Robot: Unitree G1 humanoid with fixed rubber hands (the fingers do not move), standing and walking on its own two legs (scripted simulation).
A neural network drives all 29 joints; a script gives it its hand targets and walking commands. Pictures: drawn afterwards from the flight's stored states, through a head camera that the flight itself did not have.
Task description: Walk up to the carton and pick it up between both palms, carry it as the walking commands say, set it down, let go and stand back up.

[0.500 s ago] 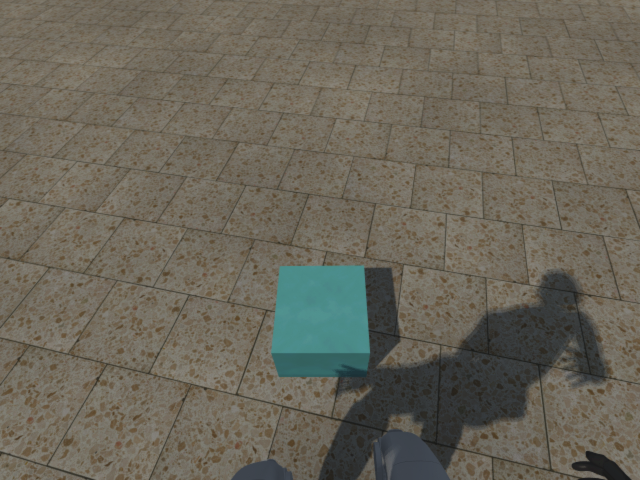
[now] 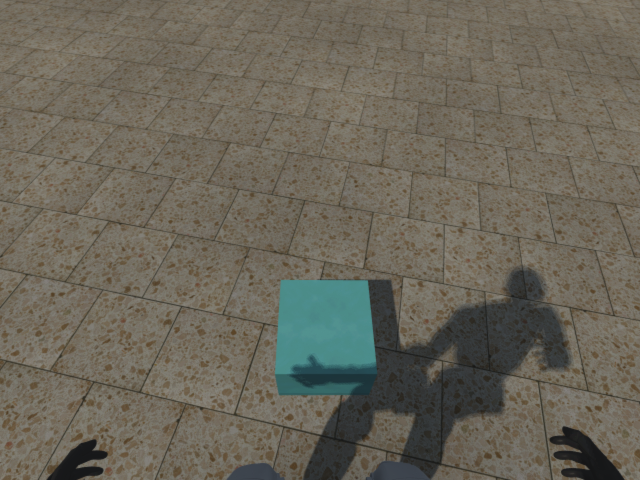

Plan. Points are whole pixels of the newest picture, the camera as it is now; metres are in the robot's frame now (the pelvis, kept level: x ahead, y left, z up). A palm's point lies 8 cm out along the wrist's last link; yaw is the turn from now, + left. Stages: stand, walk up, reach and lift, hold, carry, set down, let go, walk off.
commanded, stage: walk up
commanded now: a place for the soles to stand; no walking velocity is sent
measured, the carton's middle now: (324, 336) +0.58 -0.01 -0.65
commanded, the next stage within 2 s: none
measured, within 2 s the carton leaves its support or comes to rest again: neither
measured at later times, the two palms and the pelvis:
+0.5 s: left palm out of the picture +0.13 +0.29 -0.06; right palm out of the picture +0.13 -0.35 -0.07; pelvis +0.01 -0.03 +0.03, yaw +0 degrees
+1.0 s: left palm (55, 472) +0.14 +0.33 -0.07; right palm (616, 477) +0.13 -0.34 -0.06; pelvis +0.06 +0.00 +0.03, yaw -1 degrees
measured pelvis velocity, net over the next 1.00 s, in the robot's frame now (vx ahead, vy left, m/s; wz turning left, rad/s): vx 0.06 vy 0.00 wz -0.02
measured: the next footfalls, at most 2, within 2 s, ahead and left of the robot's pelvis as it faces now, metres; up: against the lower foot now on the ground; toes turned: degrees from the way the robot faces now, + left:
right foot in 1.16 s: +0.17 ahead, -0.15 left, +0.00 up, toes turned -1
